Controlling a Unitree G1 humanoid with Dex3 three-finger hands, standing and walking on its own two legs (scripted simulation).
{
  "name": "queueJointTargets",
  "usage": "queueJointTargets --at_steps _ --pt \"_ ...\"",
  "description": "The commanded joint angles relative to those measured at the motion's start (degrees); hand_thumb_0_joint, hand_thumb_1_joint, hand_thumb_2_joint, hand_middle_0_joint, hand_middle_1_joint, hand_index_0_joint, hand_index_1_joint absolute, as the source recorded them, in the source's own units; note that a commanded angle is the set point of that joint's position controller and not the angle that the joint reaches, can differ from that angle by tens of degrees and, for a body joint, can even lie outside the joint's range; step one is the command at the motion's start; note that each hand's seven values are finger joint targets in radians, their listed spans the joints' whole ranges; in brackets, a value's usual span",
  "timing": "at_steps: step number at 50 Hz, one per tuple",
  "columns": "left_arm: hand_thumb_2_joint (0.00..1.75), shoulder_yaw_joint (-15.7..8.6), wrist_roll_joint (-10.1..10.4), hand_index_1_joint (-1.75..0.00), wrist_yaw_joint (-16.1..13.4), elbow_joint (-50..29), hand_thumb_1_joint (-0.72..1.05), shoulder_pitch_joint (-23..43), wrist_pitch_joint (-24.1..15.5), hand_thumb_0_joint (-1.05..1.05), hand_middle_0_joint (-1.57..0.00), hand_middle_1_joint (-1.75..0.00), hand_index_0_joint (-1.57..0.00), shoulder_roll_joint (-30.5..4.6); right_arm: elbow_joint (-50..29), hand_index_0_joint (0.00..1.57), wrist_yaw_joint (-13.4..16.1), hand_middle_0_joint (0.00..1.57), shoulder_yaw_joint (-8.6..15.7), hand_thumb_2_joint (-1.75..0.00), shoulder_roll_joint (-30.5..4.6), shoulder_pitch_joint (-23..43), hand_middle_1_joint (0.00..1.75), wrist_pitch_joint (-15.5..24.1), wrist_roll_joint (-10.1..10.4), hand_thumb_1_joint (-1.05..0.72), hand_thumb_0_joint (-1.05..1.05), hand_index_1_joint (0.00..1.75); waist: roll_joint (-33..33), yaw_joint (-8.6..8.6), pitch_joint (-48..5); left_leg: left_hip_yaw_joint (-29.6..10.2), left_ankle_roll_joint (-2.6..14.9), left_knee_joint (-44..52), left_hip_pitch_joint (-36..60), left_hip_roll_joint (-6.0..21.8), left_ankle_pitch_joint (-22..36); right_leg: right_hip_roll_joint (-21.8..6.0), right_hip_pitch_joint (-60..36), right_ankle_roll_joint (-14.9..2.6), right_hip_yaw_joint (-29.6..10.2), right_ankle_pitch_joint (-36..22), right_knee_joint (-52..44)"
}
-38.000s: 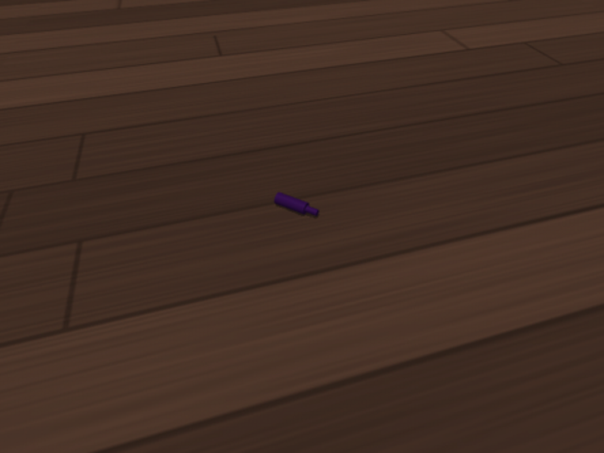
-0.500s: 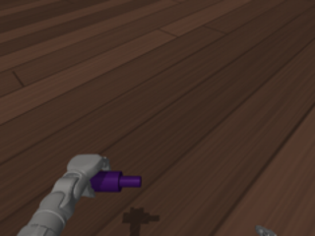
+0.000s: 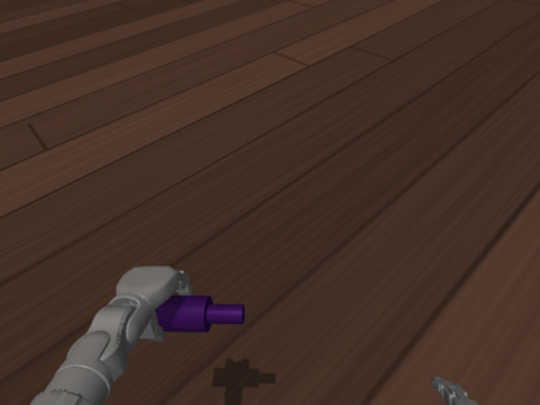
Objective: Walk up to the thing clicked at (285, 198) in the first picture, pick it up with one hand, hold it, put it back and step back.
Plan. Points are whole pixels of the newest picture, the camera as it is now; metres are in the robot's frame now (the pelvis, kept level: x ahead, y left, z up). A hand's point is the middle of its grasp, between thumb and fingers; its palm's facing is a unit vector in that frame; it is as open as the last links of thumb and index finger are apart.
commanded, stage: hold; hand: left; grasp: from above
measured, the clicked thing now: (180, 313) +0.30 +0.19 -0.06
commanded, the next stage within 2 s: crouch in 0.26 s
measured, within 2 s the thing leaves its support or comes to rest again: neither
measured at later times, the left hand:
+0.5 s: hand (157, 311) +0.30 +0.22 -0.04, palm faces -0.46 -0.03 -0.89, open 8.9 cm
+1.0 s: hand (188, 329) +0.34 +0.22 -0.22, palm faces -0.43 +0.06 -0.90, open 8.8 cm
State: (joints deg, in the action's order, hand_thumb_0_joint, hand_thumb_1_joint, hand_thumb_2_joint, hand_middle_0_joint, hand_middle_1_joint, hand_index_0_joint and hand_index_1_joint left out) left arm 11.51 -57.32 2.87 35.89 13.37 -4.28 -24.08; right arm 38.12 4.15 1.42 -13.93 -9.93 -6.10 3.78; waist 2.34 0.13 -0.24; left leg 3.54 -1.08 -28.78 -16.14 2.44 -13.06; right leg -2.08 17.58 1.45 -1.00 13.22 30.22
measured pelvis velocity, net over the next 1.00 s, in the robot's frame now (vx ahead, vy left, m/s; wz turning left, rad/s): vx -0.02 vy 0.01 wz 0.02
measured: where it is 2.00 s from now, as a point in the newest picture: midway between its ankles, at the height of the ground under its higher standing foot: outside the picture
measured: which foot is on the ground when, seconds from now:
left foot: down 0.00-1.00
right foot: down 0.00-1.00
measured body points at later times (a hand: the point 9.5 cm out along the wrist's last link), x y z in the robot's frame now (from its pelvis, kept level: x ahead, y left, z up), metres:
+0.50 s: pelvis +0.01 +0.00 +0.00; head +0.02 -0.02 +0.45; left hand +0.32 +0.22 +0.01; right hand +0.15 -0.25 -0.12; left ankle +0.02 +0.13 -0.74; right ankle +0.03 -0.14 -0.74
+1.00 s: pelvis -0.02 +0.01 -0.11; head +0.09 +0.02 +0.32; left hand +0.36 +0.22 -0.17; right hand +0.05 -0.29 -0.23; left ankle +0.02 +0.13 -0.73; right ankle +0.03 -0.13 -0.73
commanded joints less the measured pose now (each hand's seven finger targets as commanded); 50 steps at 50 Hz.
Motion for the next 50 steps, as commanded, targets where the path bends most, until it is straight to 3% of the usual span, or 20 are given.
queueJointTargets --at_steps 1,2,4,10,12,14,17,18,19,21,22,23,30,34,42,46,50 --pt "0.67 -6.41 0.1 -0.55 -2.47 -11.87 0.66 18.61 -0.36 0.0 -1.02 -0.56 -1.03 -12.4 -7.88 0.2 0.66 0.2 2.63 -0.9 -7.34 4.95 0.3 2.11 -0.33 -0.91 0.0 0.3 -1.3 0.1 -13.68 -0.59 1.81 3.7 6.78 -3.1 6.32 3.0 -3.0 -1.54 1.01 -4.75 -5.55" --pt "0.68 -7.01 0.11 -0.56 -2.42 -12.52 0.66 19.72 -0.52 0.0 -1.02 -0.57 -1.03 -13.31 -7.86 0.2 0.71 0.2 2.6 -0.9 -7.28 4.71 0.3 2.11 -0.32 -0.9 0.0 0.3 -0.77 0.34 -15.07 -0.42 1.84 3.63 7.17 -3.23 7.06 2.89 -3.63 -1.53 0.84 -5.55 -5.34" --pt "0.71 -5.67 0.5 -0.58 -2.41 -13.04 0.67 20.17 -0.6 0.0 -1.02 -0.6 -1.03 -11.79 -7.93 0.2 0.72 0.2 2.49 -0.9 -7.18 4.95 0.3 2.07 -0.32 -0.9 0.0 0.3 -0.12 0.1 -14.43 -0.41 1.7 3.68 7.57 -3.13 7.1 3.05 -3.04 -1.57 0.96 -5.33 -5.6" --pt "0.69 -7.03 -0.01 -0.57 -3.29 -10.3 0.67 17.25 -0.13 0.0 -1.02 -0.58 -1.04 -12.65 -7.71 0.2 0.61 0.2 2.69 -0.9 -7.35 5.01 0.3 1.92 -0.34 -0.9 0.0 0.3 -0.6 0.34 -12.9 -0.45 1.6 4.03 6.49 -3.2 6.26 2.93 -2.96 -1.67 1.15 -4.48 -5.82" --pt "0.71 -5.5 -0.28 -0.58 -3.04 -11.41 0.66 18.88 -0.24 0.0 -1.02 -0.59 -1.03 -11.4 -7.6 0.2 0.56 0.2 2.74 -0.9 -7.21 4.82 0.3 1.89 -0.38 -0.91 0.0 0.3 -1.43 -0.07 -14.35 -0.59 1.66 3.71 7.48 -3.06 7.95 3.06 -3.64 -1.63 1.17 -6.17 -5.32" --pt "0.71 -7.34 0.1 -0.57 -3.39 -10.96 0.66 18.64 -0.2 0.0 -1.03 -0.58 -1.03 -13.27 -7.3 0.2 0.6 0.2 2.88 -0.9 -7.58 4.38 0.3 1.83 -0.22 -0.91 0.0 0.3 -0.57 0.43 -14.3 -0.61 1.62 3.79 7.38 -3.0 8.32 3.08 -3.96 -1.66 1.2 -6.51 -5.43" --pt "0.71 -5.2 0.18 -0.58 -3.4 -10.28 0.65 20.37 -0.48 0.0 -1.02 -0.59 -1.03 -11.33 -7.31 0.2 0.57 0.2 2.8 -0.9 -7.41 4.34 0.3 1.7 -0.34 -0.91 0.0 0.3 -0.61 -0.4 -13.72 -0.61 1.66 3.87 7.6 -2.96 8.2 3.08 -3.25 -1.64 1.21 -6.68 -5.6" --pt "0.63 -4.97 0.22 -0.6 -3.48 -8.85 0.7 19.39 -0.36 0.0 -1.01 -0.65 -1.06 -10.92 -7.28 0.2 0.58 0.2 2.76 -0.92 -7.52 4.14 0.3 1.76 -0.31 -0.93 0.0 0.3 -1.91 -0.67 -13.25 -0.69 1.73 3.73 7.26 -3.0 7.87 3.05 -2.87 -1.52 1.24 -6.41 -5.78" --pt "0.62 -4.91 0.61 -0.57 -3.69 -9.89 0.62 19.16 -0.54 0.0 -0.93 -0.61 -0.98 -10.62 -7.33 0.2 0.49 0.2 2.8 -0.9 -7.48 4.13 0.3 1.8 -0.28 -0.89 0.0 0.3 -1.62 -0.26 -13.11 -0.78 1.62 4.0 7.03 -2.91 7.17 3.11 -3.05 -1.59 1.41 -5.58 -5.84" --pt "0.68 -4.95 0.32 -0.59 -3.85 -9.25 0.69 18.49 -0.7 0.0 -1.04 -0.61 -1.06 -10.44 -7.45 0.2 0.37 0.2 2.94 -0.9 -7.5 3.7 0.3 1.79 -0.24 -0.9 0.0 0.3 -1.57 -0.21 -13.45 -0.68 1.64 3.89 6.66 -3.01 7.26 3.02 -2.95 -1.67 1.39 -5.65 -5.68" --pt "0.69 -6.08 -0.08 -0.59 -4.27 -6.45 0.72 16.27 -0.56 0.0 -1.07 -0.61 -1.08 -11.3 -7.35 0.2 0.39 0.2 2.88 -0.9 -7.52 3.97 0.3 1.62 -0.26 -0.9 0.0 0.3 -2.4 0.25 -12.18 -0.69 1.64 3.78 5.9 -3.11 7.52 2.98 -2.99 -1.63 1.55 -5.6 -5.82" --pt "0.69 -4.94 -0.32 -0.58 -4.49 -6.55 0.75 15.94 -0.73 0.0 -1.09 -0.59 -1.11 -10.03 -7.68 0.2 0.35 0.2 2.78 -0.9 -7.37 3.82 0.3 1.47 -0.23 -0.9 0.0 0.3 -3.12 -0.3 -11.62 -0.5 1.82 3.46 5.27 -3.31 7.45 2.81 -2.63 -1.51 1.36 -5.95 -5.74" --pt "0.68 -4.94 -3.72 -0.55 -10.96 0.71 0.77 18.62 -2.42 0.0 -1.13 -0.56 -1.14 -8.85 -5.88 0.2 -0.41 0.2 3.62 -0.9 -7.75 1.38 0.3 0.72 -1.18 -0.9 0.0 0.3 -3.03 -1.91 -11.91 -0.92 1.37 -0.46 1.45 -3.14 5.54 2.7 3.16 -1.74 1.43 -4.35 -1.84" --pt "0.7 -4.19 -5.88 -0.58 -15.58 5.61 0.81 24.6 -2.84 0.0 -1.14 -0.59 -1.16 -7.59 -3.64 0.2 -1.36 0.2 4.49 -0.9 -8.35 -1.27 0.3 1.06 -2.23 -0.9 0.0 0.3 -2.12 -3.63 -15.27 -1.43 1.05 -6.86 -3.35 -2.75 4.57 2.72 10.12 -1.76 1.52 -3.98 3.67" --pt "0.66 -4.98 -11.1 -0.57 -24.6 18.59 0.76 32.93 -2.31 0.0 -1.1 -0.59 -1.12 -6.09 -1.4 0.2 -2.58 0.2 6.17 -0.9 -9.0 -5.93 0.3 2.93 -4.49 -0.9 0.0 0.3 -1.38 -5.13 -24.68 -1.83 1.11 -27.02 -24.1 -2.76 0.48 2.56 27.62 -2.15 1.49 -0.9 21.71" --pt "0.66 -5.92 -11.69 -0.53 -27.2 23.2 0.77 37.45 -1.26 0.0 -1.13 -0.54 -1.14 -7.62 -0.71 0.2 -2.07 0.2 6.51 -0.9 -9.75 -7.32 0.3 4.35 -5.18 -0.9 0.0 0.3 0.7 -6.21 -29.65 -2.5 1.26 -35.15 -32.52 -2.62 -2.7 2.74 36.91 -2.76 2.27 2.55 30.46" --pt "0.63 -6.55 -11.53 -0.51 -27.84 24.26 0.78 41.19 -0.25 0.0 -1.13 -0.52 -1.15 -8.41 -0.04 0.2 -1.84 0.2 6.69 -0.9 -10.18 -8.46 0.3 5.55 -6.03 -0.9 0.0 0.3 3.33 -7.11 -36.8 -3.8 1.52 -42.84 -39.19 -1.97 -3.89 2.93 45.28 -3.15 3.21 4.0 39.15"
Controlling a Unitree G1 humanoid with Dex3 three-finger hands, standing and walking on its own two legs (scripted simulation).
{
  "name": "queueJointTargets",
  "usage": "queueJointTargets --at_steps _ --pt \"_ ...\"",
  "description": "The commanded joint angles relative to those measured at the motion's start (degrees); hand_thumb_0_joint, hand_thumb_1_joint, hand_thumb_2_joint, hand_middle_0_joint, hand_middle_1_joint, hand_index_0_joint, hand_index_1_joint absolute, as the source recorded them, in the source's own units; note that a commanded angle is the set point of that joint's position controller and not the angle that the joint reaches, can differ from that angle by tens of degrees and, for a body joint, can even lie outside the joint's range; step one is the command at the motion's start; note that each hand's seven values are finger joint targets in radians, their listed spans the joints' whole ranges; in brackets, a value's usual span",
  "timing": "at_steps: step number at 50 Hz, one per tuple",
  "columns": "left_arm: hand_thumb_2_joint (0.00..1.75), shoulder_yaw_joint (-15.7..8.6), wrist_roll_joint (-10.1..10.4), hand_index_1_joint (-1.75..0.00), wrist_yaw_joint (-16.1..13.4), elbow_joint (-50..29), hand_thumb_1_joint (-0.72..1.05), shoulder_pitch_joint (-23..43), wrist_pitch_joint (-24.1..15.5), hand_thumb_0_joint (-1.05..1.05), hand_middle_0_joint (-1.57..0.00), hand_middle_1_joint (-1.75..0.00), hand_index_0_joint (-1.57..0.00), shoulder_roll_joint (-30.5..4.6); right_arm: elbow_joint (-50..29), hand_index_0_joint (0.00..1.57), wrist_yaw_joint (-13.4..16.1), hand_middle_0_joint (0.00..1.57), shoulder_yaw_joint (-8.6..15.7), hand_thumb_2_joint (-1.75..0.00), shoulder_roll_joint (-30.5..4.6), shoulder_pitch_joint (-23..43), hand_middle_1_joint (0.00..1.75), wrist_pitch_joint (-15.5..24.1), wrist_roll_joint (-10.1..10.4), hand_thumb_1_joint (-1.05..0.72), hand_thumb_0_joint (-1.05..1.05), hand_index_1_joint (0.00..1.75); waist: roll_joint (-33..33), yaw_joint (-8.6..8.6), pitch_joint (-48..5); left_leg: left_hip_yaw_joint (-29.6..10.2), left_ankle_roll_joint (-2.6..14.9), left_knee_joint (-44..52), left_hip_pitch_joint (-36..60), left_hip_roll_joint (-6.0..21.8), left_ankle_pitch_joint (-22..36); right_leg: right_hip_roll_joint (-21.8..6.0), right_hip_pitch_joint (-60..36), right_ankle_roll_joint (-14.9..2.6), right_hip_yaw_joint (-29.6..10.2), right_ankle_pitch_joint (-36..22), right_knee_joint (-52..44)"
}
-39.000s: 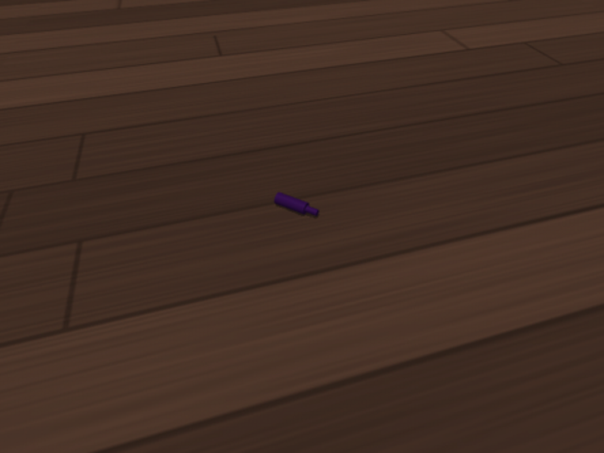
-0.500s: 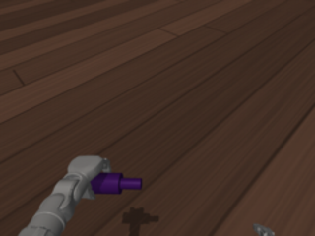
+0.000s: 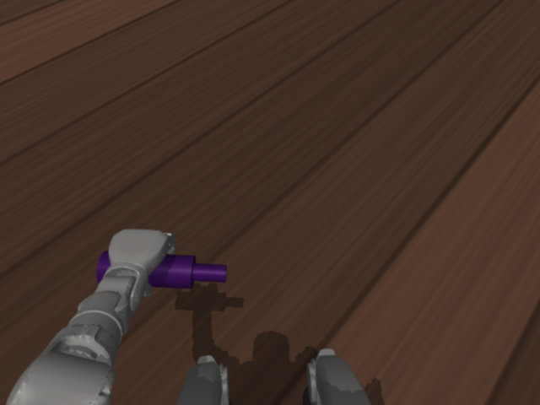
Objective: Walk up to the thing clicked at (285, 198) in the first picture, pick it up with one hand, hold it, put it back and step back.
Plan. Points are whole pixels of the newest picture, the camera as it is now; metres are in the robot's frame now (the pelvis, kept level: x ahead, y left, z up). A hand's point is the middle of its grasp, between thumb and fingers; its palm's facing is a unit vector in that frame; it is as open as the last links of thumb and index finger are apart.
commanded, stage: crouch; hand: left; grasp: from above
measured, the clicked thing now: (165, 270) +0.38 +0.18 -0.14
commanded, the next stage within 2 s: lower in 1.40 s
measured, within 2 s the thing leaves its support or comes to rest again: neither
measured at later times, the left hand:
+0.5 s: hand (176, 281) +0.42 +0.21 -0.34, palm faces -0.45 +0.04 -0.89, open 8.9 cm
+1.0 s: hand (185, 283) +0.44 +0.21 -0.44, palm faces -0.47 +0.03 -0.88, open 8.9 cm
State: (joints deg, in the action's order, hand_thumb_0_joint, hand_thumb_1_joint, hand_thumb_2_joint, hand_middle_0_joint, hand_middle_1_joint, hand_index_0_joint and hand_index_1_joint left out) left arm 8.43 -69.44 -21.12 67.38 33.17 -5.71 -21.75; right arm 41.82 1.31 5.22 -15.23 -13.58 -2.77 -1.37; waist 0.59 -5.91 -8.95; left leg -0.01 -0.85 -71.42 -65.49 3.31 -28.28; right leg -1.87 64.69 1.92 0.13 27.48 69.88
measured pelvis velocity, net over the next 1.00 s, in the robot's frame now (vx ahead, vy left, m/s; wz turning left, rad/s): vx -0.04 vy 0.00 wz -0.06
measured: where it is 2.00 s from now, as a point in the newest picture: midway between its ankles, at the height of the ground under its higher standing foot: outside the picture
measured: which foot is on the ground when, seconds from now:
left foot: down 0.00-1.00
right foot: down 0.00-1.00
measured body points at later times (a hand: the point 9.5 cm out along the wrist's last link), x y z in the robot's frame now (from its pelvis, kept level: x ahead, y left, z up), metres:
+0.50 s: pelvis -0.03 +0.00 -0.19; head +0.18 +0.03 +0.21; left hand +0.44 +0.20 -0.29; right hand +0.02 -0.27 -0.32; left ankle +0.05 +0.13 -0.62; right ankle +0.05 -0.14 -0.62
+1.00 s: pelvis -0.04 +0.00 -0.27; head +0.20 +0.03 +0.11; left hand +0.46 +0.20 -0.39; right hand -0.02 -0.28 -0.39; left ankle +0.05 +0.13 -0.62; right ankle +0.05 -0.14 -0.62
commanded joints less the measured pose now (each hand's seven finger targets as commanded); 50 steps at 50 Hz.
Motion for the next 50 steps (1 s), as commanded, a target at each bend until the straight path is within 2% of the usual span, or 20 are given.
queueJointTargets --at_steps 1,2,3,13,16,18,20,21,23,26,32,33,36,39,40,42,43,45,49,50 --pt "0.64 -3.91 0.89 -0.49 -3.88 -6.69 0.76 21.38 1.52 0.0 -1.13 -0.49 -1.14 -10.86 -3.71 0.2 1.0 0.2 3.08 -0.9 -8.98 -4.75 0.3 2.42 -1.03 -0.9 0.0 0.3 4.7 -0.65 -28.56 -0.47 1.25 -1.61 8.0 -2.86 9.81 2.65 0.16 -3.67 2.14 -9.1 1.04" --pt "0.65 -4.79 0.61 -0.5 -4.02 -7.07 0.73 23.13 1.8 0.0 -1.11 -0.5 -1.12 -12.9 -3.67 0.2 1.16 0.2 2.95 -0.9 -9.01 -4.57 0.3 2.62 -1.11 -0.9 0.0 0.3 5.44 -0.96 -29.25 -0.53 1.17 -2.44 5.25 -2.95 7.75 2.55 0.88 -3.76 2.16 -7.75 2.64" --pt "0.67 -4.55 0.99 -0.52 -3.73 -5.02 0.72 22.18 2.15 0.0 -1.11 -0.52 -1.11 -11.7 -3.83 0.2 1.03 0.2 3.02 -0.9 -9.04 -4.94 0.3 2.78 -1.41 -0.9 0.0 0.3 3.94 -1.19 -29.13 -0.84 1.11 -3.22 3.51 -2.9 5.22 2.37 2.48 -3.71 2.28 -5.6 3.39" --pt "0.66 -7.07 0.79 -0.53 -1.26 -3.58 0.74 30.71 1.1 0.0 -1.1 -0.54 -1.11 -17.17 -2.97 0.2 -0.17 0.2 2.07 -0.9 -9.61 -5.74 0.3 4.74 -2.53 -0.9 0.0 0.3 6.05 -4.36 -34.11 -2.37 1.7 -16.63 -10.97 -3.0 -2.44 1.97 18.39 -3.94 3.17 1.22 16.87" --pt "0.7 -7.85 0.2 -0.55 -1.43 -7.19 0.74 35.09 -0.68 0.0 -1.11 -0.55 -1.12 -18.24 -1.94 0.2 -0.85 0.2 1.73 -0.9 -9.58 -7.08 0.3 5.39 -3.06 -0.91 0.0 0.3 8.51 -4.98 -38.72 -1.91 1.76 -20.98 -12.28 -3.22 -0.79 1.96 20.91 -3.95 3.35 -0.38 20.39" --pt "0.7 -6.99 -0.14 -0.57 -1.56 -2.25 0.75 31.95 -0.62 0.0 -1.1 -0.58 -1.12 -16.28 -2.21 0.2 -1.49 0.2 1.4 -0.9 -9.79 -6.77 0.3 5.85 -3.15 -0.9 0.0 0.3 8.47 -5.26 -37.16 -2.49 1.6 -22.52 -13.65 -3.19 -1.47 1.83 24.66 -4.03 3.74 0.56 22.18" --pt "0.73 -8.53 -0.85 -0.57 -2.24 -3.95 0.76 35.91 -1.15 0.0 -1.11 -0.58 -1.12 -19.39 -1.44 0.2 -1.83 0.2 1.38 -0.9 -10.15 -7.41 0.3 5.98 -3.57 -0.91 0.0 0.3 9.97 -5.52 -39.89 -2.24 1.7 -25.05 -14.33 -3.18 -0.5 1.99 25.82 -4.01 3.92 -0.37 24.26" --pt "0.72 -7.89 -0.86 -0.56 -2.38 -3.16 0.77 35.35 -1.03 0.0 -1.11 -0.58 -1.13 -18.02 -1.35 0.2 -2.05 0.2 1.32 -0.9 -10.01 -7.16 0.3 6.09 -3.71 -0.9 0.0 0.3 10.77 -5.67 -39.57 -2.88 1.34 -25.25 -13.99 -3.09 -0.27 1.87 27.43 -4.19 4.29 -0.27 25.71" --pt "0.73 -9.11 -1.19 -0.57 -2.84 -4.98 0.77 38.66 -1.25 0.0 -1.12 -0.58 -1.13 -20.11 -1.0 0.2 -2.63 0.2 1.25 -0.9 -10.18 -7.74 0.3 6.24 -4.01 -0.91 0.0 0.3 12.23 -5.93 -41.24 -2.53 1.51 -27.76 -14.62 -3.05 1.27 1.92 28.85 -4.17 4.46 -1.68 27.65" --pt "0.74 -8.93 -1.19 -0.57 -3.16 -2.06 0.76 37.6 -0.68 0.0 -1.11 -0.58 -1.12 -19.14 -0.91 0.2 -3.51 0.2 0.96 -0.9 -10.2 -7.75 0.3 6.49 -4.45 -0.91 0.0 0.3 12.42 -6.79 -39.68 -2.23 1.55 -30.23 -16.7 -2.96 1.6 1.67 30.3 -3.93 4.57 -2.39 29.43" --pt "0.74 -10.14 -2.06 -0.58 -2.44 -1.94 0.75 40.32 -1.27 0.0 -1.11 -0.59 -1.12 -22.28 -0.33 0.2 -4.78 0.2 0.9 -0.91 -10.88 -8.81 0.3 6.24 -4.96 -0.91 0.0 0.3 13.01 -7.3 -41.21 -1.11 1.88 -35.78 -20.43 -2.88 4.36 2.11 30.42 -3.61 4.8 -5.67 33.35" --pt "0.72 -8.92 -1.98 -0.56 -2.1 2.06 0.73 37.33 -0.96 0.0 -1.09 -0.57 -1.1 -20.46 -1.04 0.2 -4.96 0.2 0.69 -0.9 -10.58 -7.61 0.3 6.22 -4.86 -0.91 0.0 0.3 11.87 -7.31 -39.1 -0.97 1.92 -35.82 -23.13 -3.0 2.35 2.25 31.01 -3.65 4.86 -3.98 33.62" --pt "0.71 -10.89 -1.7 -0.57 -2.0 -1.02 0.73 41.01 -1.78 0.0 -1.08 -0.58 -1.1 -23.64 -0.59 0.2 -5.48 0.2 0.58 -0.9 -10.79 -8.24 0.3 6.0 -5.28 -0.91 0.0 0.3 12.16 -7.44 -39.47 -0.71 2.22 -37.85 -25.56 -2.95 1.41 2.36 31.32 -3.46 4.88 -3.42 35.11" --pt "0.68 -9.85 -1.92 -0.56 -1.77 1.9 0.74 39.48 -1.78 0.0 -1.08 -0.59 -1.1 -22.01 -0.88 0.2 -5.95 0.2 0.49 -0.9 -11.04 -7.68 0.3 5.91 -5.21 -0.91 0.0 0.3 12.21 -7.75 -38.1 -0.91 2.13 -38.84 -26.75 -2.95 0.78 2.63 33.46 -3.61 5.35 -2.72 36.65" --pt "0.68 -10.67 -1.97 -0.57 -1.9 1.27 0.73 41.02 -1.99 0.0 -1.08 -0.58 -1.1 -24.19 -0.57 0.2 -5.98 0.2 0.51 -0.9 -11.16 -7.7 0.3 5.89 -5.26 -0.91 0.0 0.3 12.01 -7.64 -38.59 -0.65 2.31 -39.91 -27.28 -2.84 0.82 2.73 33.1 -3.48 5.21 -3.01 36.88" --pt "0.67 -10.57 -2.12 -0.56 -1.88 1.7 0.73 42.55 -2.37 0.0 -1.07 -0.58 -1.09 -24.34 -0.67 0.2 -6.26 0.2 0.21 -0.9 -11.59 -7.89 0.3 5.9 -5.33 -0.91 0.0 0.3 13.31 -8.36 -38.44 -0.74 2.2 -40.72 -28.94 -3.01 0.93 2.6 33.93 -3.53 5.31 -3.12 38.33" --pt "0.68 -10.92 -2.11 -0.57 -1.96 0.58 0.73 43.82 -2.74 0.0 -1.07 -0.58 -1.09 -25.39 -0.34 0.2 -6.32 0.2 0.29 -0.9 -11.46 -7.92 0.3 5.77 -5.4 -0.91 0.0 0.3 12.94 -7.88 -39.17 -0.67 2.3 -41.47 -29.02 -2.86 0.52 2.92 33.78 -3.55 5.39 -2.84 38.69" --pt "0.67 -9.92 -2.41 -0.55 -1.97 4.95 0.73 41.76 -2.64 0.0 -1.07 -0.57 -1.09 -22.99 -0.09 0.2 -6.46 0.2 -0.05 -0.9 -11.64 -8.26 0.3 5.92 -5.42 -0.91 0.0 0.3 12.67 -8.76 -35.83 -1.01 2.08 -41.88 -29.56 -2.89 0.54 2.67 36.91 -3.6 5.73 -2.48 39.27" --pt "0.65 -10.59 -3.03 -0.55 -2.52 4.22 0.7 45.37 -3.41 0.0 -1.04 -0.57 -1.06 -25.62 0.42 0.2 -6.71 0.2 -0.23 -0.9 -12.45 -8.27 0.3 5.92 -5.66 -0.91 0.0 0.3 14.36 -8.47 -37.32 -1.0 1.98 -43.43 -30.06 -2.88 -0.19 2.89 38.69 -3.91 6.16 -1.74 41.47" --pt "0.66 -10.28 -3.13 -0.56 -2.51 7.27 0.7 43.72 -3.4 0.0 -1.05 -0.57 -1.07 -24.62 0.29 0.2 -6.98 0.2 -0.41 -0.91 -12.07 -8.3 0.3 6.0 -5.79 -0.92 0.0 0.3 13.97 -9.14 -35.22 -1.06 1.92 -43.7 -30.88 -2.96 -1.07 2.87 39.32 -3.96 6.31 -0.8 41.92"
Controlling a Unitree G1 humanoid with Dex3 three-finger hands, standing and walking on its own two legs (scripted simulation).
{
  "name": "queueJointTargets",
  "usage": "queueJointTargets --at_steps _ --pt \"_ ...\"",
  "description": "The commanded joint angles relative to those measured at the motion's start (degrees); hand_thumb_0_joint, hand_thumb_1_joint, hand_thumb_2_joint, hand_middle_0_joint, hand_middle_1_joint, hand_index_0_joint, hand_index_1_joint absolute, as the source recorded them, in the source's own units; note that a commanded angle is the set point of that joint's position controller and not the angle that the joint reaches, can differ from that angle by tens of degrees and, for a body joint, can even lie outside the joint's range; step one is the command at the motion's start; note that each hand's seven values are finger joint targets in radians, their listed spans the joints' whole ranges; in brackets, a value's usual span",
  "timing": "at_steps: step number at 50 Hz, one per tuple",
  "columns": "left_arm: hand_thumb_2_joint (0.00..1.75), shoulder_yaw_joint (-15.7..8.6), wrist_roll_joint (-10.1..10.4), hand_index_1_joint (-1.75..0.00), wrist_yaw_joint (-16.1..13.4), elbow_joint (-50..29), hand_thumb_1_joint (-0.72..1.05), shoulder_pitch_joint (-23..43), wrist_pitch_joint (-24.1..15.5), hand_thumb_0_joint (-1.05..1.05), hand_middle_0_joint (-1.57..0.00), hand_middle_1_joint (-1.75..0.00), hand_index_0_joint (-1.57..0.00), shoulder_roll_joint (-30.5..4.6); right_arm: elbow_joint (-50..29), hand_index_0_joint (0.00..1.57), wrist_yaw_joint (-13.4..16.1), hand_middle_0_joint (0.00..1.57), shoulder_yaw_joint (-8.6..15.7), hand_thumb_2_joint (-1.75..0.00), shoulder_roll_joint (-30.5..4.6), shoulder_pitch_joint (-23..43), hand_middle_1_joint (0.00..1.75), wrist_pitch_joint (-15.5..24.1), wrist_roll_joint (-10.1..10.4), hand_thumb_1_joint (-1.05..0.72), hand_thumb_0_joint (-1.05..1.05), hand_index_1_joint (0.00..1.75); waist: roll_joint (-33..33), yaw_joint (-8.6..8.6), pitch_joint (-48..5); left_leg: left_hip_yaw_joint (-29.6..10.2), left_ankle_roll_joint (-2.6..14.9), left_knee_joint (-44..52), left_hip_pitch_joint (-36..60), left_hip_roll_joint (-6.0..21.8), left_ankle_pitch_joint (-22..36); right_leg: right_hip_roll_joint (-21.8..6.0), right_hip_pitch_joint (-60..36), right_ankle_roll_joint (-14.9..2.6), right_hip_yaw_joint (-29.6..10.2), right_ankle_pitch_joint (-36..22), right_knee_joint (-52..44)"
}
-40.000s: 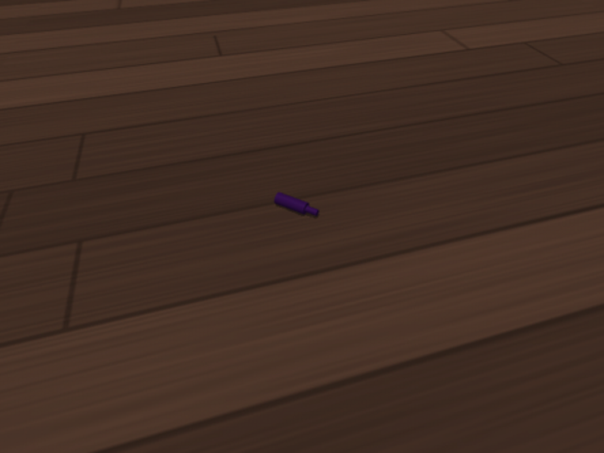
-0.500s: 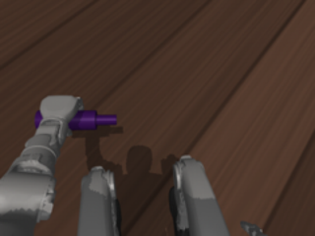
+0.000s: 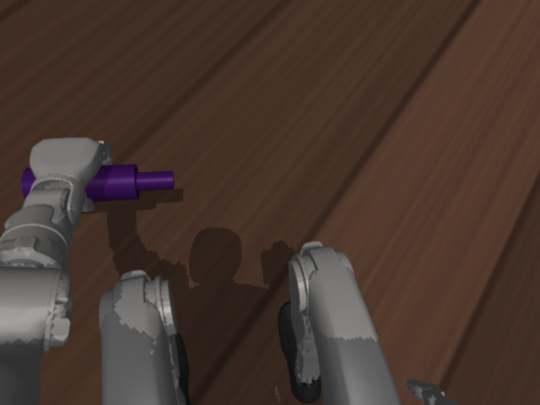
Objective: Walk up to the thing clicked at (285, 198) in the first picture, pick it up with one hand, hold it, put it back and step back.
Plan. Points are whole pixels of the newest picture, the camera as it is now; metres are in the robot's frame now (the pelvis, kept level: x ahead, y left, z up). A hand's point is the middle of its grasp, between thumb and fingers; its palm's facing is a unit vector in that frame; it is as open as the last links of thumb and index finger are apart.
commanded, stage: crouch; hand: left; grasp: from above
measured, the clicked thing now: (105, 183) +0.48 +0.21 -0.19
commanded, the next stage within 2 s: lower in 0.40 s
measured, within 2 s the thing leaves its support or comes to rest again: neither
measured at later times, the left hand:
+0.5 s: hand (90, 184) +0.48 +0.23 -0.21, palm faces -0.46 +0.01 -0.89, open 8.8 cm
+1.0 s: hand (100, 191) +0.49 +0.23 -0.26, palm faces -0.47 +0.00 -0.88, open 8.8 cm
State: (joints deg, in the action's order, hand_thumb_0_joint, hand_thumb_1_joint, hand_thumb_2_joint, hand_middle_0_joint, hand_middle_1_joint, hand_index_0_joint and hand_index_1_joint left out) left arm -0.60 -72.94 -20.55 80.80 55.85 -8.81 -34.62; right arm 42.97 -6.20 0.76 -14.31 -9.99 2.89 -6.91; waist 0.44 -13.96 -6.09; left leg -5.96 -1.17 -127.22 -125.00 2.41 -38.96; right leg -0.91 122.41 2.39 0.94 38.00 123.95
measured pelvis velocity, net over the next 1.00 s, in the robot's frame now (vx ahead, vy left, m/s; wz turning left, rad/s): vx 0.00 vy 0.00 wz -0.06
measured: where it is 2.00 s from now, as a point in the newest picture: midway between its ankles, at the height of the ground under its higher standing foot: (240, 384)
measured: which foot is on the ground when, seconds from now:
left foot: down 0.00-1.00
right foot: down 0.00-1.00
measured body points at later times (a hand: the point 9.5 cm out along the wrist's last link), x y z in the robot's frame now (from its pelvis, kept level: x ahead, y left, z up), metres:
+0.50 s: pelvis +0.00 +0.00 -0.05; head +0.24 +0.05 +0.33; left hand +0.50 +0.23 -0.16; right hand +0.02 -0.27 -0.15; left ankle +0.08 +0.13 -0.35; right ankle +0.10 -0.14 -0.35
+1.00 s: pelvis +0.00 +0.00 -0.07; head +0.26 +0.06 +0.29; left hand +0.51 +0.23 -0.21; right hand +0.01 -0.27 -0.16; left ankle +0.08 +0.13 -0.35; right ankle +0.10 -0.14 -0.35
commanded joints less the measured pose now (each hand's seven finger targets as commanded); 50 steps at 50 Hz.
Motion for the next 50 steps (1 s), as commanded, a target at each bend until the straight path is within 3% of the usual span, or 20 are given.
queueJointTargets --at_steps 1,3,7,9,11,13,15,18,20,30,36,40,42,43,44,45,47,48,49,50 --pt "0.64 -1.17 0.65 -0.57 -3.23 -6.7 0.71 22.57 -0.56 0.0 -1.05 -0.59 -1.07 -11.94 -0.93 0.2 0.46 0.2 3.72 -0.9 -13.07 -11.46 0.3 0.38 -0.42 -0.91 0.0 0.3 14.07 -1.37 -37.47 5.16 2.48 11.54 27.01 -2.1 8.73 2.08 -18.14 -4.29 5.49 -10.79 -12.14" --pt "0.63 -2.14 0.19 -0.57 -3.85 -6.63 0.72 24.45 -0.79 0.0 -1.05 -0.59 -1.08 -14.53 -0.6 0.2 0.5 0.2 3.52 -0.9 -13.42 -11.63 0.3 0.56 -0.6 -0.91 0.0 0.3 14.66 -1.15 -38.33 5.41 2.52 10.8 26.38 -2.27 7.49 2.01 -18.01 -4.36 5.46 -9.48 -11.58" --pt "0.59 -1.4 -0.05 -0.54 -4.16 -4.12 0.74 24.67 -1.11 0.0 -1.06 -0.57 -1.09 -13.0 -0.35 0.2 0.2 0.2 2.69 -0.9 -13.78 -11.98 0.3 0.89 -1.07 -0.91 0.0 0.3 15.07 -2.53 -36.63 4.82 2.36 9.85 25.22 -2.28 6.83 1.93 -15.81 -4.4 6.22 -9.03 -10.01" --pt "0.6 -1.96 -0.26 -0.54 -4.35 -2.43 0.71 22.25 -0.79 0.0 -1.05 -0.56 -1.07 -14.57 -0.28 0.2 0.16 0.2 2.31 -0.9 -13.91 -11.62 0.3 0.87 -1.02 -0.91 0.0 0.3 13.99 -1.26 -36.8 4.97 2.5 9.03 24.67 -2.36 7.35 2.07 -16.2 -4.36 6.23 -9.47 -9.59" --pt "0.61 -2.46 -0.31 -0.55 -4.25 -3.59 0.73 25.03 -1.03 0.0 -1.04 -0.58 -1.07 -15.74 -0.32 0.2 0.05 0.2 2.26 -0.9 -14.63 -12.33 0.3 0.95 -1.3 -0.91 0.0 0.3 13.79 -2.56 -37.12 4.89 2.67 8.19 23.59 -2.31 6.77 2.01 -15.86 -4.15 6.39 -9.1 -9.14" --pt "0.58 -2.25 -0.13 -0.54 -4.64 -4.27 0.73 25.41 -1.05 0.0 -1.05 -0.57 -1.08 -15.69 -0.28 0.2 0.0 0.2 1.85 -0.9 -14.25 -11.72 0.3 0.92 -1.36 -0.91 0.0 0.3 16.56 -1.52 -37.85 5.1 2.43 7.77 23.88 -2.28 7.57 2.15 -15.67 -4.39 6.43 -9.86 -8.23" --pt "0.6 -2.39 -0.48 -0.54 -4.7 -2.64 0.74 25.27 -0.89 0.0 -1.06 -0.57 -1.08 -15.8 -0.19 0.2 -0.16 0.2 1.48 -0.9 -14.6 -12.68 0.3 0.96 -1.47 -0.91 0.0 0.3 14.03 -2.86 -37.13 4.9 2.72 6.99 22.12 -2.34 7.61 2.13 -15.85 -4.06 6.67 -10.06 -8.26" --pt "0.62 -2.51 -0.36 -0.55 -4.73 -2.78 0.75 24.95 -0.99 0.0 -1.08 -0.57 -1.1 -16.63 0.06 0.2 -0.15 0.2 1.38 -0.9 -14.77 -12.41 0.3 0.87 -1.41 -0.91 0.0 0.3 14.96 -2.05 -37.81 5.06 2.73 6.11 21.68 -2.29 7.64 2.31 -15.7 -4.05 6.67 -10.14 -7.69" --pt "0.63 -2.09 -0.65 -0.55 -4.65 -1.97 0.76 24.45 -0.79 0.0 -1.09 -0.56 -1.11 -15.38 -0.02 0.2 -0.33 0.2 1.13 -0.9 -14.78 -12.7 0.3 0.94 -1.58 -0.91 0.0 0.3 15.24 -2.8 -36.15 4.58 2.52 6.33 21.88 -2.35 7.47 2.19 -14.22 -4.21 7.15 -10.04 -6.91" --pt "0.65 -1.79 -0.21 -0.52 -4.45 -0.28 0.71 24.79 -1.33 0.0 -1.09 -0.52 -1.09 -16.28 0.12 0.2 -0.94 0.2 0.12 -0.9 -15.31 -12.61 0.3 1.1 -1.91 -0.91 0.0 0.3 14.24 -3.85 -33.86 4.21 2.78 3.54 18.67 -2.25 8.31 2.58 -13.92 -3.95 7.59 -11.37 -5.28" --pt "0.63 -3.21 -1.45 -0.53 -5.72 -0.98 0.76 24.75 -2.68 0.0 -1.11 -0.54 -1.12 -18.83 -0.45 0.2 -1.39 0.2 -0.64 -0.9 -16.08 -12.5 0.3 1.41 -2.64 -0.91 0.0 0.3 16.47 -3.74 -34.87 3.72 2.34 2.75 20.11 -2.33 9.24 2.55 -13.47 -4.06 8.49 -11.71 -3.48" --pt "0.64 -2.45 -2.29 -0.54 -6.91 1.49 0.77 24.49 -2.57 0.0 -1.11 -0.55 -1.12 -17.56 -0.54 0.2 -1.9 0.2 -1.16 -0.9 -16.1 -12.16 0.3 1.76 -3.27 -0.91 0.0 0.3 17.6 -5.08 -33.29 3.47 2.22 1.67 20.35 -2.2 8.94 2.92 -11.9 -4.12 9.02 -11.95 -2.52" --pt "0.64 -4.14 -2.37 -0.54 -7.93 -0.97 0.76 26.44 -2.85 0.0 -1.11 -0.55 -1.12 -20.97 -0.08 0.2 -2.01 0.2 -1.26 -0.9 -16.6 -12.76 0.3 1.92 -3.61 -0.91 0.0 0.3 17.66 -5.2 -34.37 3.59 2.51 0.48 19.17 -2.11 9.73 2.98 -13.25 -3.79 8.8 -13.21 -2.32" --pt "0.64 -4.16 -2.46 -0.55 -8.14 0.42 0.75 23.74 -2.5 0.0 -1.1 -0.56 -1.11 -20.45 -0.32 0.2 -2.14 0.2 -1.38 -0.9 -16.52 -12.43 0.3 2.0 -3.51 -0.91 0.0 0.3 18.38 -4.09 -34.66 3.7 2.35 1.2 19.27 -2.31 9.74 2.82 -13.54 -3.93 8.72 -12.83 -2.14" --pt "0.64 -3.14 -2.31 -0.54 -8.3 2.15 0.75 22.99 -2.22 0.0 -1.1 -0.55 -1.11 -18.51 -0.12 0.2 -2.32 0.2 -1.53 -0.9 -16.2 -12.04 0.3 2.2 -3.67 -0.91 0.0 0.3 18.28 -4.81 -32.66 3.76 2.27 0.76 18.97 -2.17 8.98 2.96 -12.31 -3.96 8.85 -12.39 -1.85" --pt "0.65 -4.2 -2.19 -0.55 -8.53 -0.5 0.76 26.44 -2.63 0.0 -1.1 -0.56 -1.11 -20.35 0.12 0.2 -2.42 0.2 -1.42 -0.9 -16.61 -12.39 0.3 2.41 -4.08 -0.91 0.0 0.3 18.13 -5.63 -33.26 3.55 2.39 0.04 19.1 -1.99 8.92 3.06 -11.94 -3.82 9.09 -12.41 -1.97" --pt "0.64 -4.55 -2.34 -0.54 -8.87 -0.48 0.75 24.75 -2.58 0.0 -1.1 -0.55 -1.11 -20.86 -0.09 0.2 -2.56 0.2 -1.63 -0.9 -16.91 -12.65 0.3 2.72 -4.11 -0.91 0.0 0.3 19.37 -5.38 -33.56 3.31 2.26 -0.22 19.43 -2.04 9.95 2.89 -12.33 -3.97 9.25 -13.24 -1.21" --pt "0.62 -3.2 -2.6 -0.53 -8.84 2.84 0.75 23.21 -2.11 0.0 -1.1 -0.54 -1.11 -18.58 -0.28 0.2 -2.87 0.2 -1.93 -0.9 -16.78 -12.07 0.3 3.0 -4.34 -0.91 0.0 0.3 18.89 -5.94 -31.75 3.5 2.25 -0.68 19.26 -2.12 9.49 2.91 -11.31 -3.97 9.2 -13.06 -1.14" --pt "0.63 -5.65 -2.54 -0.55 -9.32 -2.52 0.75 26.17 -2.59 0.0 -1.09 -0.56 -1.1 -22.22 -0.37 0.2 -2.97 0.2 -1.53 -0.9 -17.25 -12.54 0.3 3.03 -4.5 -0.91 0.0 0.3 19.69 -5.96 -34.77 3.23 2.21 -0.52 20.25 -1.82 11.6 3.21 -13.33 -3.74 9.58 -15.08 -1.03" --pt "0.66 -6.79 -2.44 -0.52 -9.66 -1.48 0.74 23.68 -2.3 0.0 -1.08 -0.53 -1.09 -23.01 -0.51 0.2 -2.97 0.2 -1.48 -0.9 -17.93 -13.16 0.3 2.95 -4.44 -0.9 0.0 0.3 19.8 -5.08 -35.18 2.97 2.09 -0.53 20.97 -2.06 12.4 2.84 -13.21 -3.85 9.76 -15.47 -0.38"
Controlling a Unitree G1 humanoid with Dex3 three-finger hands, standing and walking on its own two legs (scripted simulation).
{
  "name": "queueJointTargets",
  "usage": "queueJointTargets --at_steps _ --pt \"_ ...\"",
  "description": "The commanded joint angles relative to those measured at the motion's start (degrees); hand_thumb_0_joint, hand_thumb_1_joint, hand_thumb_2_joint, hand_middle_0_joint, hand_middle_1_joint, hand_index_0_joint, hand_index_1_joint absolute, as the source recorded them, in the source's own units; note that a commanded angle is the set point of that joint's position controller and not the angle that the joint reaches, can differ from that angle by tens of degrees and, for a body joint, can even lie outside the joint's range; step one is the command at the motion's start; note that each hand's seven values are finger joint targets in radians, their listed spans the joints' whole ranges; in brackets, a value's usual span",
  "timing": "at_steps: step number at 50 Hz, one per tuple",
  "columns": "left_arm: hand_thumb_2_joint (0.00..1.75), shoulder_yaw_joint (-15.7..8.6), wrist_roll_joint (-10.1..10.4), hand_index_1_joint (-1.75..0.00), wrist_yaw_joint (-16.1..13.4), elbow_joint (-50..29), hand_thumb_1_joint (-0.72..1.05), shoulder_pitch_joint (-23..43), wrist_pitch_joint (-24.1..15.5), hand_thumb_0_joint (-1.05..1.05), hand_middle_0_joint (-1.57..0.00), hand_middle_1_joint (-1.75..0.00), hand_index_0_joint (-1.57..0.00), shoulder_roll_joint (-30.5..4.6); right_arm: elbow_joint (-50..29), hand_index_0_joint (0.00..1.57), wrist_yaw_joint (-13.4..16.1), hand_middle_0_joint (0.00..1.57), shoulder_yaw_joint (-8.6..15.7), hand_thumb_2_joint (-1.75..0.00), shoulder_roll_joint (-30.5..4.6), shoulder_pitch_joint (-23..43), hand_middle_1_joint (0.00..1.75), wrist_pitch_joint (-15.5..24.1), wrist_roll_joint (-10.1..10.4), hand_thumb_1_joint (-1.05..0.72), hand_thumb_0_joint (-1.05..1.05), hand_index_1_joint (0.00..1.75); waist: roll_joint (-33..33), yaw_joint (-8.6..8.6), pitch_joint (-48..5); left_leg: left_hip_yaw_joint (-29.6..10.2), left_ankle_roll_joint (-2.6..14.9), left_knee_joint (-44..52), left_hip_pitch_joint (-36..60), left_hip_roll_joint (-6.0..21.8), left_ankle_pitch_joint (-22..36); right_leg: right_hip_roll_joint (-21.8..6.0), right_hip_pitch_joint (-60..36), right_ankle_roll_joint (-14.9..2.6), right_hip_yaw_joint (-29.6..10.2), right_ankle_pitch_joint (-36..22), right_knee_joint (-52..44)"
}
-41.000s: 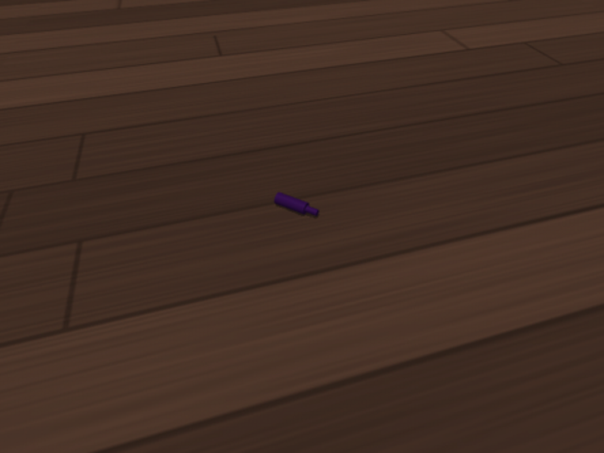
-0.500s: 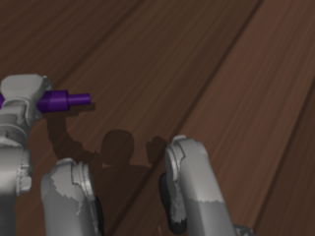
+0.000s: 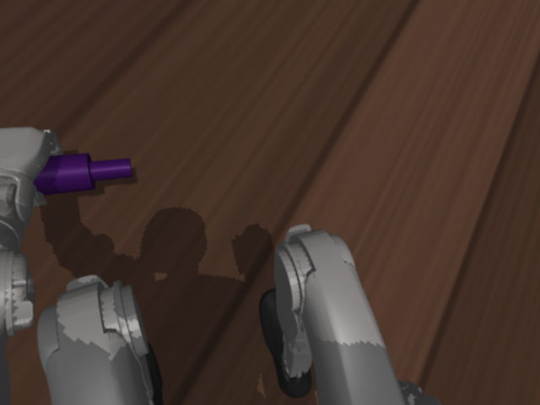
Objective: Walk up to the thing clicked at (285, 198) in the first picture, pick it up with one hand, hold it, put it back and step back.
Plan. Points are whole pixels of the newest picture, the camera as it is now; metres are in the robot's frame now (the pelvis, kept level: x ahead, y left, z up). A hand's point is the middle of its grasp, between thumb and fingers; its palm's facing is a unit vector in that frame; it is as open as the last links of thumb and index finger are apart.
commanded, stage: rest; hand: left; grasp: from above
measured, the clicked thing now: (56, 174) +0.49 +0.23 -0.22
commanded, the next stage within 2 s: open in 1.42 s
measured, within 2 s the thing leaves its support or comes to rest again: rests again in 1.16 s
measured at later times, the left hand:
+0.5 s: hand (37, 183) +0.48 +0.26 -0.23, palm faces -0.46 -0.06 -0.88, open 8.8 cm
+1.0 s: hand (42, 185) +0.48 +0.26 -0.25, palm faces -0.48 -0.08 -0.88, open 8.6 cm
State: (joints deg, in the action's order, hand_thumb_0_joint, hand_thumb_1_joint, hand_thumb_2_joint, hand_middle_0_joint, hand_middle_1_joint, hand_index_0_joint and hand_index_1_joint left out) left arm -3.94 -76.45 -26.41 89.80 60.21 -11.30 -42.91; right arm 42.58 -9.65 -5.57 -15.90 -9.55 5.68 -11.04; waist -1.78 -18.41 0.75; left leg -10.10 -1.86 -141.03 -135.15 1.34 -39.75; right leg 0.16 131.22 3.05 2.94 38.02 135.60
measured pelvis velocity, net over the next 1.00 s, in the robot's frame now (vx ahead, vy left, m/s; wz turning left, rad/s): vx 0.00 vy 0.00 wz -0.07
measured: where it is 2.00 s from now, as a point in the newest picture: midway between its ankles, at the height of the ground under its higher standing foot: (222, 386)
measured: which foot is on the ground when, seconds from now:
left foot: down 0.00-1.00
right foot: down 0.00-1.00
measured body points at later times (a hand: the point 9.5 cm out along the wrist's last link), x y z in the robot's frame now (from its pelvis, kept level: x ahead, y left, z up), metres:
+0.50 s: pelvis +0.00 +0.00 -0.01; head +0.27 +0.08 +0.34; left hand +0.50 +0.26 -0.18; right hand +0.02 -0.27 -0.09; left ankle +0.07 +0.14 -0.28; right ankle +0.10 -0.13 -0.28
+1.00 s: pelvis +0.00 +0.00 -0.02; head +0.28 +0.09 +0.33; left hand +0.50 +0.26 -0.20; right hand +0.01 -0.26 -0.08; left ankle +0.07 +0.14 -0.28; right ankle +0.10 -0.13 -0.28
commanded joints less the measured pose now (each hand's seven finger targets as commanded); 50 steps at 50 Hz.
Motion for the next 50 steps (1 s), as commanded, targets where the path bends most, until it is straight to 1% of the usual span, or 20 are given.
queueJointTargets --at_steps 1,3,5,6,7,12,16,17,21,25,26,27,28,29,33,38,39,42,45,50 --pt "0.62 -0.92 1.06 -0.5 -3.46 -6.23 0.73 17.62 0.62 0.0 -1.07 -0.52 -1.09 -11.37 0.37 0.2 0.17 0.2 4.44 -0.9 -15.44 -13.02 0.3 0.36 -0.41 -0.9 0.0 0.3 21.83 -1.18 -39.64 7.41 2.78 12.77 29.58 -0.93 11.79 1.89 -20.82 -4.57 7.59 -14.26 -11.96" --pt "0.63 -1.85 0.98 -0.51 -3.55 -5.44 0.7 20.12 0.28 0.0 -1.05 -0.52 -1.06 -12.54 -0.46 0.2 -0.23 0.2 4.02 -0.9 -16.37 -13.07 0.3 0.76 -0.99 -0.9 0.0 0.3 19.43 -3.23 -37.75 7.03 3.1 11.75 27.46 -0.98 11.17 1.98 -20.8 -4.42 8.12 -14.15 -12.09" --pt "0.61 -4.12 1.16 -0.5 -3.8 -4.59 0.69 17.43 0.21 0.0 -1.04 -0.51 -1.05 -15.3 -0.11 0.2 -0.12 0.2 4.27 -0.9 -17.02 -13.29 0.3 0.59 -1.0 -0.9 0.0 0.3 20.06 -1.6 -37.81 6.76 3.11 12.3 26.98 -0.91 10.69 2.21 -21.13 -4.45 8.16 -13.37 -12.36" --pt "0.6 -1.98 1.26 -0.48 -3.68 -4.83 0.69 18.3 -0.02 0.0 -1.04 -0.5 -1.05 -13.19 -1.1 0.2 -0.29 0.2 3.59 -0.9 -16.6 -12.09 0.3 0.84 -1.1 -0.9 0.0 0.3 20.88 -1.77 -37.2 6.9 3.01 12.06 26.31 -0.98 9.94 2.21 -20.83 -4.61 8.04 -12.5 -12.53" --pt "0.57 -2.72 0.98 -0.5 -3.86 -4.12 0.7 19.26 -0.16 0.0 -1.03 -0.52 -1.06 -14.45 -0.72 0.2 -0.61 0.2 3.28 -0.9 -16.46 -12.44 0.3 1.09 -1.5 -0.9 0.0 0.3 20.43 -2.97 -36.75 6.78 3.15 11.81 25.98 -0.83 9.34 2.38 -21.55 -4.45 8.26 -12.51 -12.13" --pt "0.6 -5.18 0.13 -0.5 -4.74 -3.11 0.72 16.72 -0.86 0.0 -1.05 -0.51 -1.07 -17.5 -0.38 0.2 -0.77 0.2 3.09 -0.9 -17.5 -13.28 0.3 1.04 -1.98 -0.9 0.0 0.3 20.44 -2.57 -37.55 6.31 3.04 11.02 26.11 -0.74 10.92 2.63 -22.94 -4.3 8.64 -13.79 -11.64" --pt "0.58 -2.35 -0.03 -0.48 -5.35 -4.13 0.72 19.4 -1.83 0.0 -1.05 -0.5 -1.07 -15.48 -1.59 0.2 -1.09 0.2 2.02 -0.9 -17.58 -11.23 0.3 2.0 -2.53 -0.9 0.0 0.3 21.47 -3.91 -35.83 6.11 2.92 10.28 26.61 -0.85 9.88 2.65 -21.5 -4.3 9.04 -13.19 -11.32" --pt "0.56 -4.08 -0.31 -0.47 -5.75 -3.27 0.72 18.38 -1.81 0.0 -1.05 -0.5 -1.07 -18.05 -0.12 0.2 -1.31 0.2 2.27 -0.9 -17.92 -12.23 0.3 2.02 -2.71 -0.9 0.0 0.3 22.21 -3.86 -36.17 5.82 2.85 10.53 27.11 -0.58 10.04 2.81 -21.95 -4.2 9.31 -13.52 -10.72" --pt "0.57 -5.28 -0.85 -0.45 -7.49 -3.59 0.73 17.19 -1.94 0.0 -1.07 -0.47 -1.09 -18.88 -0.35 0.2 -1.63 0.2 1.94 -0.9 -18.63 -11.7 0.3 2.34 -3.34 -0.9 0.0 0.3 23.93 -3.48 -36.42 5.35 2.32 10.45 29.55 -0.56 11.96 2.83 -21.1 -4.51 10.14 -14.52 -10.22" --pt "0.56 -3.76 -0.55 -0.46 -8.25 -1.35 0.75 19.1 -1.42 0.0 -1.08 -0.48 -1.09 -18.21 -0.18 0.2 -2.58 0.2 1.24 -0.9 -18.63 -10.84 0.3 3.11 -3.74 -0.9 0.0 0.3 23.92 -5.31 -34.23 5.36 2.66 9.19 27.49 -0.3 10.81 3.06 -20.5 -4.25 10.0 -14.98 -9.8" --pt "0.55 -4.1 -0.42 -0.44 -8.43 -2.21 0.73 17.91 -1.22 0.0 -1.07 -0.46 -1.08 -18.4 -0.39 0.2 -2.58 0.2 1.41 -0.9 -18.91 -11.07 0.3 3.2 -3.82 -0.9 0.0 0.3 23.85 -4.35 -35.61 5.35 2.62 9.86 28.54 -0.33 11.99 3.15 -21.79 -4.1 9.92 -15.83 -10.32" --pt "0.55 -1.76 -0.25 -0.43 -8.34 -2.19 0.72 18.18 -1.02 0.0 -1.08 -0.44 -1.09 -16.14 -0.59 0.2 -2.82 0.2 0.8 -0.9 -18.16 -10.24 0.3 3.39 -3.67 -0.9 0.0 0.3 25.02 -4.49 -35.07 5.39 2.52 9.63 28.52 -0.19 12.2 3.33 -22.0 -4.21 9.7 -16.21 -10.03" --pt "0.53 -2.27 -0.04 -0.42 -8.62 -1.01 0.74 19.45 -1.06 0.0 -1.08 -0.43 -1.1 -16.93 -0.37 0.2 -2.96 0.2 0.62 -0.9 -18.86 -10.05 0.3 3.79 -4.1 -0.9 0.0 0.3 23.07 -5.58 -34.37 5.26 2.68 8.69 28.23 -0.22 12.07 3.2 -21.03 -4.05 10.21 -16.26 -10.3" --pt "0.53 -4.6 -0.4 -0.42 -9.04 -0.84 0.75 17.96 -0.85 0.0 -1.08 -0.44 -1.1 -20.5 0.18 0.2 -2.97 0.2 0.78 -0.9 -19.69 -11.13 0.3 3.81 -4.08 -0.9 0.0 0.3 23.58 -5.0 -34.66 5.08 2.73 9.13 28.01 -0.17 12.27 3.25 -22.19 -3.96 10.25 -16.34 -10.37" --pt "0.52 -5.59 -0.19 -0.41 -9.12 0.39 0.76 16.91 -0.48 0.0 -1.1 -0.43 -1.11 -20.71 0.01 0.2 -3.48 0.2 0.37 -0.9 -19.72 -11.22 0.3 4.11 -4.3 -0.9 0.0 0.3 24.56 -4.93 -33.81 4.52 2.34 9.56 29.16 -0.04 13.13 3.28 -21.89 -4.21 10.74 -16.36 -9.58" --pt "0.49 -2.54 0.49 -0.39 -8.73 1.79 0.75 18.67 -0.81 0.0 -1.1 -0.4 -1.11 -18.14 -1.8 0.2 -3.71 0.2 -0.55 -0.9 -19.9 -8.98 0.3 4.67 -4.19 -0.91 0.0 0.3 22.25 -6.09 -31.8 4.41 2.85 8.84 25.97 -0.17 9.51 3.39 -21.4 -4.11 10.76 -13.98 -10.33" --pt "0.48 -4.2 0.27 -0.39 -8.85 1.72 0.76 17.49 -0.9 0.0 -1.1 -0.4 -1.12 -20.95 -0.43 0.2 -3.67 0.2 -0.3 -0.9 -20.16 -9.92 0.3 4.6 -4.29 -0.9 0.0 0.3 23.0 -5.95 -32.41 4.37 2.95 9.01 26.35 0.03 9.69 3.55 -22.39 -3.93 10.64 -14.22 -10.4" --pt "0.49 -4.72 0.2 -0.38 -9.27 2.26 0.77 16.68 -1.24 0.0 -1.12 -0.39 -1.13 -21.62 -0.86 0.2 -3.64 0.2 -0.68 -0.9 -20.4 -10.05 0.3 4.7 -4.45 -0.9 0.0 0.3 22.72 -5.53 -32.22 4.04 2.69 9.25 26.57 0.06 10.15 3.63 -22.56 -4.06 10.94 -14.23 -10.41" --pt "0.47 -3.97 0.04 -0.37 -9.36 2.54 0.79 18.21 -1.64 0.0 -1.13 -0.39 -1.14 -20.81 -0.96 0.2 -4.02 0.2 -1.33 -0.9 -20.53 -10.02 0.3 4.98 -4.82 -0.9 0.0 0.3 23.07 -6.94 -30.85 3.71 2.7 9.09 26.66 0.06 9.65 3.63 -21.73 -3.99 11.41 -14.06 -9.85" --pt "0.46 -2.76 0.1 -0.35 -9.79 1.56 0.8 18.18 -2.04 0.0 -1.15 -0.36 -1.16 -21.19 -1.28 0.2 -4.22 0.2 -1.75 -0.9 -20.86 -9.23 0.3 5.72 -4.89 -0.91 0.0 0.3 23.83 -6.46 -31.22 3.68 2.57 9.02 27.63 0.12 9.99 3.8 -22.45 -3.93 11.33 -14.45 -10.26"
